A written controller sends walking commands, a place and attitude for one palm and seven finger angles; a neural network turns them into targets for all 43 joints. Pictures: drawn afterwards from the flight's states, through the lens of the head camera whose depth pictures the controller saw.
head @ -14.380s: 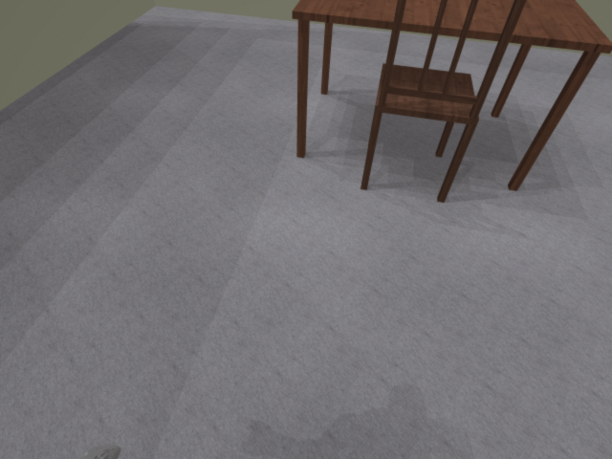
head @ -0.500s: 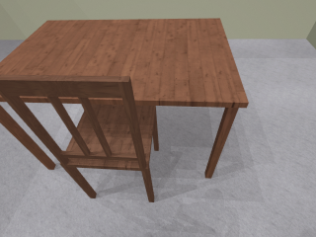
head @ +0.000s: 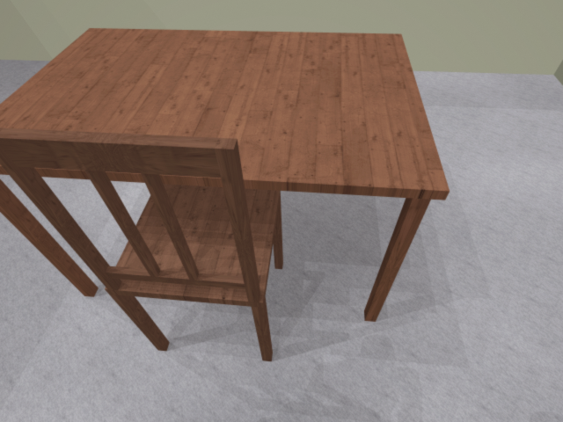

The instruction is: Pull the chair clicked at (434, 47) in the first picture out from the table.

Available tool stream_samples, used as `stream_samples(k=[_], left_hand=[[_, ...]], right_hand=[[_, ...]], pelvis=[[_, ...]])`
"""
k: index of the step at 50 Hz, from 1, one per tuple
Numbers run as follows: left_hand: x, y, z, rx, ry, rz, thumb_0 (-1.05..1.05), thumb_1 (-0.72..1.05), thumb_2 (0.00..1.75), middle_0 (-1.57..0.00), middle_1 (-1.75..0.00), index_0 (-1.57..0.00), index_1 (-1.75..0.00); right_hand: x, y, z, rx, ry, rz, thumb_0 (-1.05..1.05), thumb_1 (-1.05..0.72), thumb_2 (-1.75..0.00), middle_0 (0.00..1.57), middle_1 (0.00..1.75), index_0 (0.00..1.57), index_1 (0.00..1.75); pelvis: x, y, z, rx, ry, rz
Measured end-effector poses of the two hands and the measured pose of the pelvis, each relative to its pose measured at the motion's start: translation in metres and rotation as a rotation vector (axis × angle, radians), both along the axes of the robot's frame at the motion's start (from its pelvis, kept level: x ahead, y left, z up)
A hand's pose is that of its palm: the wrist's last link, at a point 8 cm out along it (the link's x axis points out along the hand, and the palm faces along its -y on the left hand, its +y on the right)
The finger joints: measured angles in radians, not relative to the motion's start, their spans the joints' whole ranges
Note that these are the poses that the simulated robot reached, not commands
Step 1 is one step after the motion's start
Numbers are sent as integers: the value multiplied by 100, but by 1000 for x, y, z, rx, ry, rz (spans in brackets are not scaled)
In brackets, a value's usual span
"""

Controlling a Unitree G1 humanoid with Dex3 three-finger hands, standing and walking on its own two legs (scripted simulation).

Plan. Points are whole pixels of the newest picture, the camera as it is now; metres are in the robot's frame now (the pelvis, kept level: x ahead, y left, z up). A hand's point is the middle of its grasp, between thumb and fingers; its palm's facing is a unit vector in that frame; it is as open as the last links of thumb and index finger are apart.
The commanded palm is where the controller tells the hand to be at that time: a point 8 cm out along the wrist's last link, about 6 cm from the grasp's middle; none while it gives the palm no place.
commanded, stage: raise the hand toward the chair's back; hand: left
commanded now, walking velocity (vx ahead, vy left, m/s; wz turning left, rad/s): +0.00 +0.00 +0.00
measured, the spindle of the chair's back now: (129, 229) +0.46 +0.34 -0.06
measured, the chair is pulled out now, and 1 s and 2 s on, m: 0.00 0.00 0.00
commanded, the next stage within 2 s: none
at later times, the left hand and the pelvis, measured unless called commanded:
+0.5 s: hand out of the picture +0.12 +0.19 -0.09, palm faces +0.02 -1.00 +0.03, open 9.9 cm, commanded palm +0.12 +0.24 -0.06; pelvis -0.04 +0.02 -0.11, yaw +2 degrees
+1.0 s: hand (141, 401) +0.16 +0.22 -0.06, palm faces -0.05 -1.00 -0.04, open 14.3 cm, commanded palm +0.14 +0.28 -0.05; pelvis -0.05 +0.04 -0.10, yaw +2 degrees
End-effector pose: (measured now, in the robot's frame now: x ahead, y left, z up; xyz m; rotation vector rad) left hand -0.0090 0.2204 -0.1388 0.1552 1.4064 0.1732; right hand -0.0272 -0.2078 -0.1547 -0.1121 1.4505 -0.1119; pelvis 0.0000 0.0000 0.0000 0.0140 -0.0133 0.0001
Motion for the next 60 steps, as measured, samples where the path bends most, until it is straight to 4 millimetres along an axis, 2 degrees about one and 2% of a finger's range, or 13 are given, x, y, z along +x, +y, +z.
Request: stream_samples(k=[2, 4, 9, 12, 16, 22, 24, 27, 33, 38, 43, 51, 60], left_hand=[[8, 5, 3, 10, -56, 59, 2, 93, 90, -20, -30, -20, -30], [43, 17, 29, 51, -297, 87, 3, 94, 89, -20, -29, -20, -30], [144, 22, 102, 15, -909, 34, 3, 88, 87, -19, -29, -19, -29], [181, 12, 123, -108, -1230, -33, 2, 83, 85, -18, -28, -18, -28], [176, -5, 118, -229, -1476, -215, 1, 74, 82, -18, -27, -17, -27], [126, 5, 56, -262, -1298, -170, 1, 59, 76, -17, -25, -17, -25], [113, 16, 51, -208, -1265, -132, 1, 54, 74, -17, -24, -17, -24], [106, 29, 63, -134, -1303, -137, 2, 47, 71, -16, -23, -16, -23], [133, 30, 82, -178, -1382, -256, 2, 33, 65, -14, -21, -14, -21], [148, 34, 77, -225, -1271, -260, 1, 22, 60, -13, -19, -13, -19], [149, 45, 82, -183, -1261, -217, 1, 10, 56, -12, -17, -12, -17], [152, 52, 84, -166, -1301, -236, 1, -9, 48, -10, -14, -10, -14], [163, 61, 90, -154, -1309, -230, 0, -30, 39, -8, -11, -8, -11]], right_hand=[[4, -3, 0, -18, -21, -6, 0, -91, -89, 20, 30, 20, 30], [23, -9, 5, -64, -156, 7, 1, -91, -89, 20, 30, 20, 30], [100, -29, 30, -116, -564, 86, 1, -91, -89, 20, 30, 20, 30], [149, -40, 52, -150, -777, 152, 1, -91, -89, 20, 30, 20, 30], [202, -45, 75, -185, -989, 237, 1, -91, -89, 20, 30, 20, 30], [244, -19, 69, -172, -1089, 305, 1, -91, -90, 19, 30, 20, 30], [247, -2, 58, -143, -1080, 326, 1, -91, -90, 19, 30, 20, 30], [238, 25, 33, -75, -1028, 353, 1, -91, -90, 19, 30, 20, 30], [189, 61, -21, 41, -851, 319, 1, -91, -89, 20, 30, 21, 30], [145, 58, -34, 37, -734, 213, 2, -90, -89, 20, 30, 21, 30], [124, 33, -26, -46, -703, 172, 2, -90, -89, 20, 30, 21, 30], [141, -1, -4, -171, -753, 196, 2, -91, -89, 20, 30, 20, 30], [182, 12, 15, -145, -849, 225, 1, -91, -90, 20, 30, 20, 30]], pelvis=[[-2, 1, -2, -10, 0, -3], [-3, 4, -3, -9, -3, -4], [-14, 10, -12, 0, 54, 40], [-23, 11, -28, 9, 125, 31], [-31, 14, -59, 18, 193, 14], [-41, 18, -98, 5, 241, 25], [-43, 19, -104, -10, 249, 35], [-48, 21, -110, -37, 256, 53], [-58, 27, -116, -61, 280, 64], [-59, 32, -109, -52, 284, 50], [-55, 36, -102, -46, 286, 43], [-49, 39, -101, -54, 288, 49], [-39, 37, -95, -62, 281, 54]])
